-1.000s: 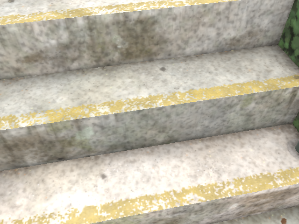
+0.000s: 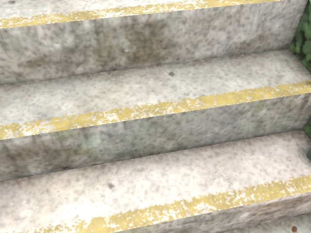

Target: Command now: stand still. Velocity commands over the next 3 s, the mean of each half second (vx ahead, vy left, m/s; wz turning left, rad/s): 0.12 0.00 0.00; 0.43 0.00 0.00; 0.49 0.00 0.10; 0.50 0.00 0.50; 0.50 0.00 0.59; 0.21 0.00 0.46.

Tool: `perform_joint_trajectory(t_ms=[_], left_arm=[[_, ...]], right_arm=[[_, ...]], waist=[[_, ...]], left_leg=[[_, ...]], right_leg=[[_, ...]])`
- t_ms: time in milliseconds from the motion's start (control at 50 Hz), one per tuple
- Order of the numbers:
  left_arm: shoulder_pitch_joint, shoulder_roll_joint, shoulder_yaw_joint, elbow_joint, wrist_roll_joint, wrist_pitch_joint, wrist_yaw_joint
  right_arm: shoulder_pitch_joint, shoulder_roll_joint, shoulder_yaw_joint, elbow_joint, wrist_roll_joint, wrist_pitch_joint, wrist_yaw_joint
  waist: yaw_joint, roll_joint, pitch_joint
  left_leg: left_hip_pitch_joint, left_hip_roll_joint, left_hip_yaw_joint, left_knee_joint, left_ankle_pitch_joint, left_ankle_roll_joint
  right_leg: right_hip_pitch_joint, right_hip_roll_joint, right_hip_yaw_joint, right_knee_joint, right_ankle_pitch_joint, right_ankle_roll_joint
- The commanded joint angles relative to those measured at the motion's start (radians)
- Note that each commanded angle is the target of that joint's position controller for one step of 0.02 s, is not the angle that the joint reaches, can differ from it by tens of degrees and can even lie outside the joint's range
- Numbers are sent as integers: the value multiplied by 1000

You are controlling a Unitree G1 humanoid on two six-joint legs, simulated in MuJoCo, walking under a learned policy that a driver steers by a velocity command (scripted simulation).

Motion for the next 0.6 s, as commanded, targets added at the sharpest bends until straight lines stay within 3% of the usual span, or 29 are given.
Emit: perform_joint_trajectory(t_ms=[20, 240, 320, 380, 420, 440, 460, 480, 500, 520, 560, 580, 600], left_arm=[[90, 57, 9, -10, -1, -4, 2], [86, 49, 2, -1, -3, -3, -2], [80, 135, 36, -1, -6, 11, -4], [50, 123, 38, -9, -11, 18, -10], [-27, 107, 37, -30, -16, 5, -17], [-82, 91, 32, -50, -20, -4, -25], [-134, 70, 23, -73, -27, -15, -35], [-151, 44, 17, -90, -19, -26, -47], [-158, 64, 23, -102, -2, -38, -61], [-173, 83, 32, -121, 2, -49, -71], [-196, 77, 38, -166, 16, -62, -81], [-180, 67, 33, -204, 26, -68, -87], [-210, 69, 29, -230, 23, -73, -89]], right_arm=[[59, -70, -12, -13, 0, -5, -3], [83, -57, -6, 35, 2, -5, 1], [90, -96, -19, 30, 3, -3, 9], [101, -76, -11, 16, 3, -10, 20], [142, -78, -8, 22, -3, -12, 22], [175, -108, -16, 28, -3, -12, 22], [208, -146, -28, 39, -2, -11, 18], [232, -192, -47, 55, -4, -6, 12], [216, -202, -59, 60, -4, -6, 6], [191, -206, -64, 60, -7, -11, -1], [114, -217, -79, 45, -11, -40, -10], [102, -211, -80, 34, -16, -65, -6], [76, -185, -77, 31, -28, -76, -3]], waist=[[2, 12, 66], [-5, 0, 61], [-9, -32, 75], [-18, -43, 91], [-52, 19, 62], [-80, 82, 50], [-98, 196, 52], [-101, 295, 52], [-104, 300, 69], [-93, 256, 76], [-53, 196, 43], [-24, 141, 0], [-25, 112, 16]], left_leg=[[-78, 121, -116, -112, 26, 71], [-97, 118, -107, -101, -37, 77], [-203, 70, -85, 5, -291, 119], [-277, 71, -117, 54, -361, 151], [-167, 77, -161, 26, -332, 177], [-90, 114, -240, -47, -384, 199], [-21, 184, -375, -164, -486, 232], [19, 275, -536, -269, -621, 285], [-20, 340, -638, -316, -649, 338], [-24, 361, -662, -324, -596, 363], [-12, 342, -557, -271, -377, 349], [51, 317, -490, -249, -347, 304], [66, 305, -448, -244, -260, 271]], right_leg=[[6, -63, 70, -82, -56, -84], [-3, -54, 88, -109, -181, -102], [-62, -52, 147, -117, -498, -164], [-133, -77, 210, -110, -590, -204], [-238, -40, 162, -56, -501, -198], [-326, -3, 100, 28, -440, -182], [-419, 50, 11, 173, -332, -157], [-487, 77, -52, 344, -220, -138], [-521, 37, -25, 518, -173, -132], [-576, 8, 14, 683, -203, -119], [-678, 2, 77, 1105, -314, -92], [-698, -12, 106, 1070, -356, -98], [-721, -23, 106, 1017, -364, -105]])
Next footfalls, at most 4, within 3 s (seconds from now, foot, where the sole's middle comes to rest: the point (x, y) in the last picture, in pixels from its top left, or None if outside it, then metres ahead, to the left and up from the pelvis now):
0.74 right None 0.10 -0.22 -0.78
1.12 left None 0.32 -0.06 -0.58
1.62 right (271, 175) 0.57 -0.35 -0.38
2.40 left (171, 88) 0.77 -0.02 -0.18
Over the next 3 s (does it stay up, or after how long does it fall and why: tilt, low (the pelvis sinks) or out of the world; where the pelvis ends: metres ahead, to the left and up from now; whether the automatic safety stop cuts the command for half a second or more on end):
stays up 0.85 -0.08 0.68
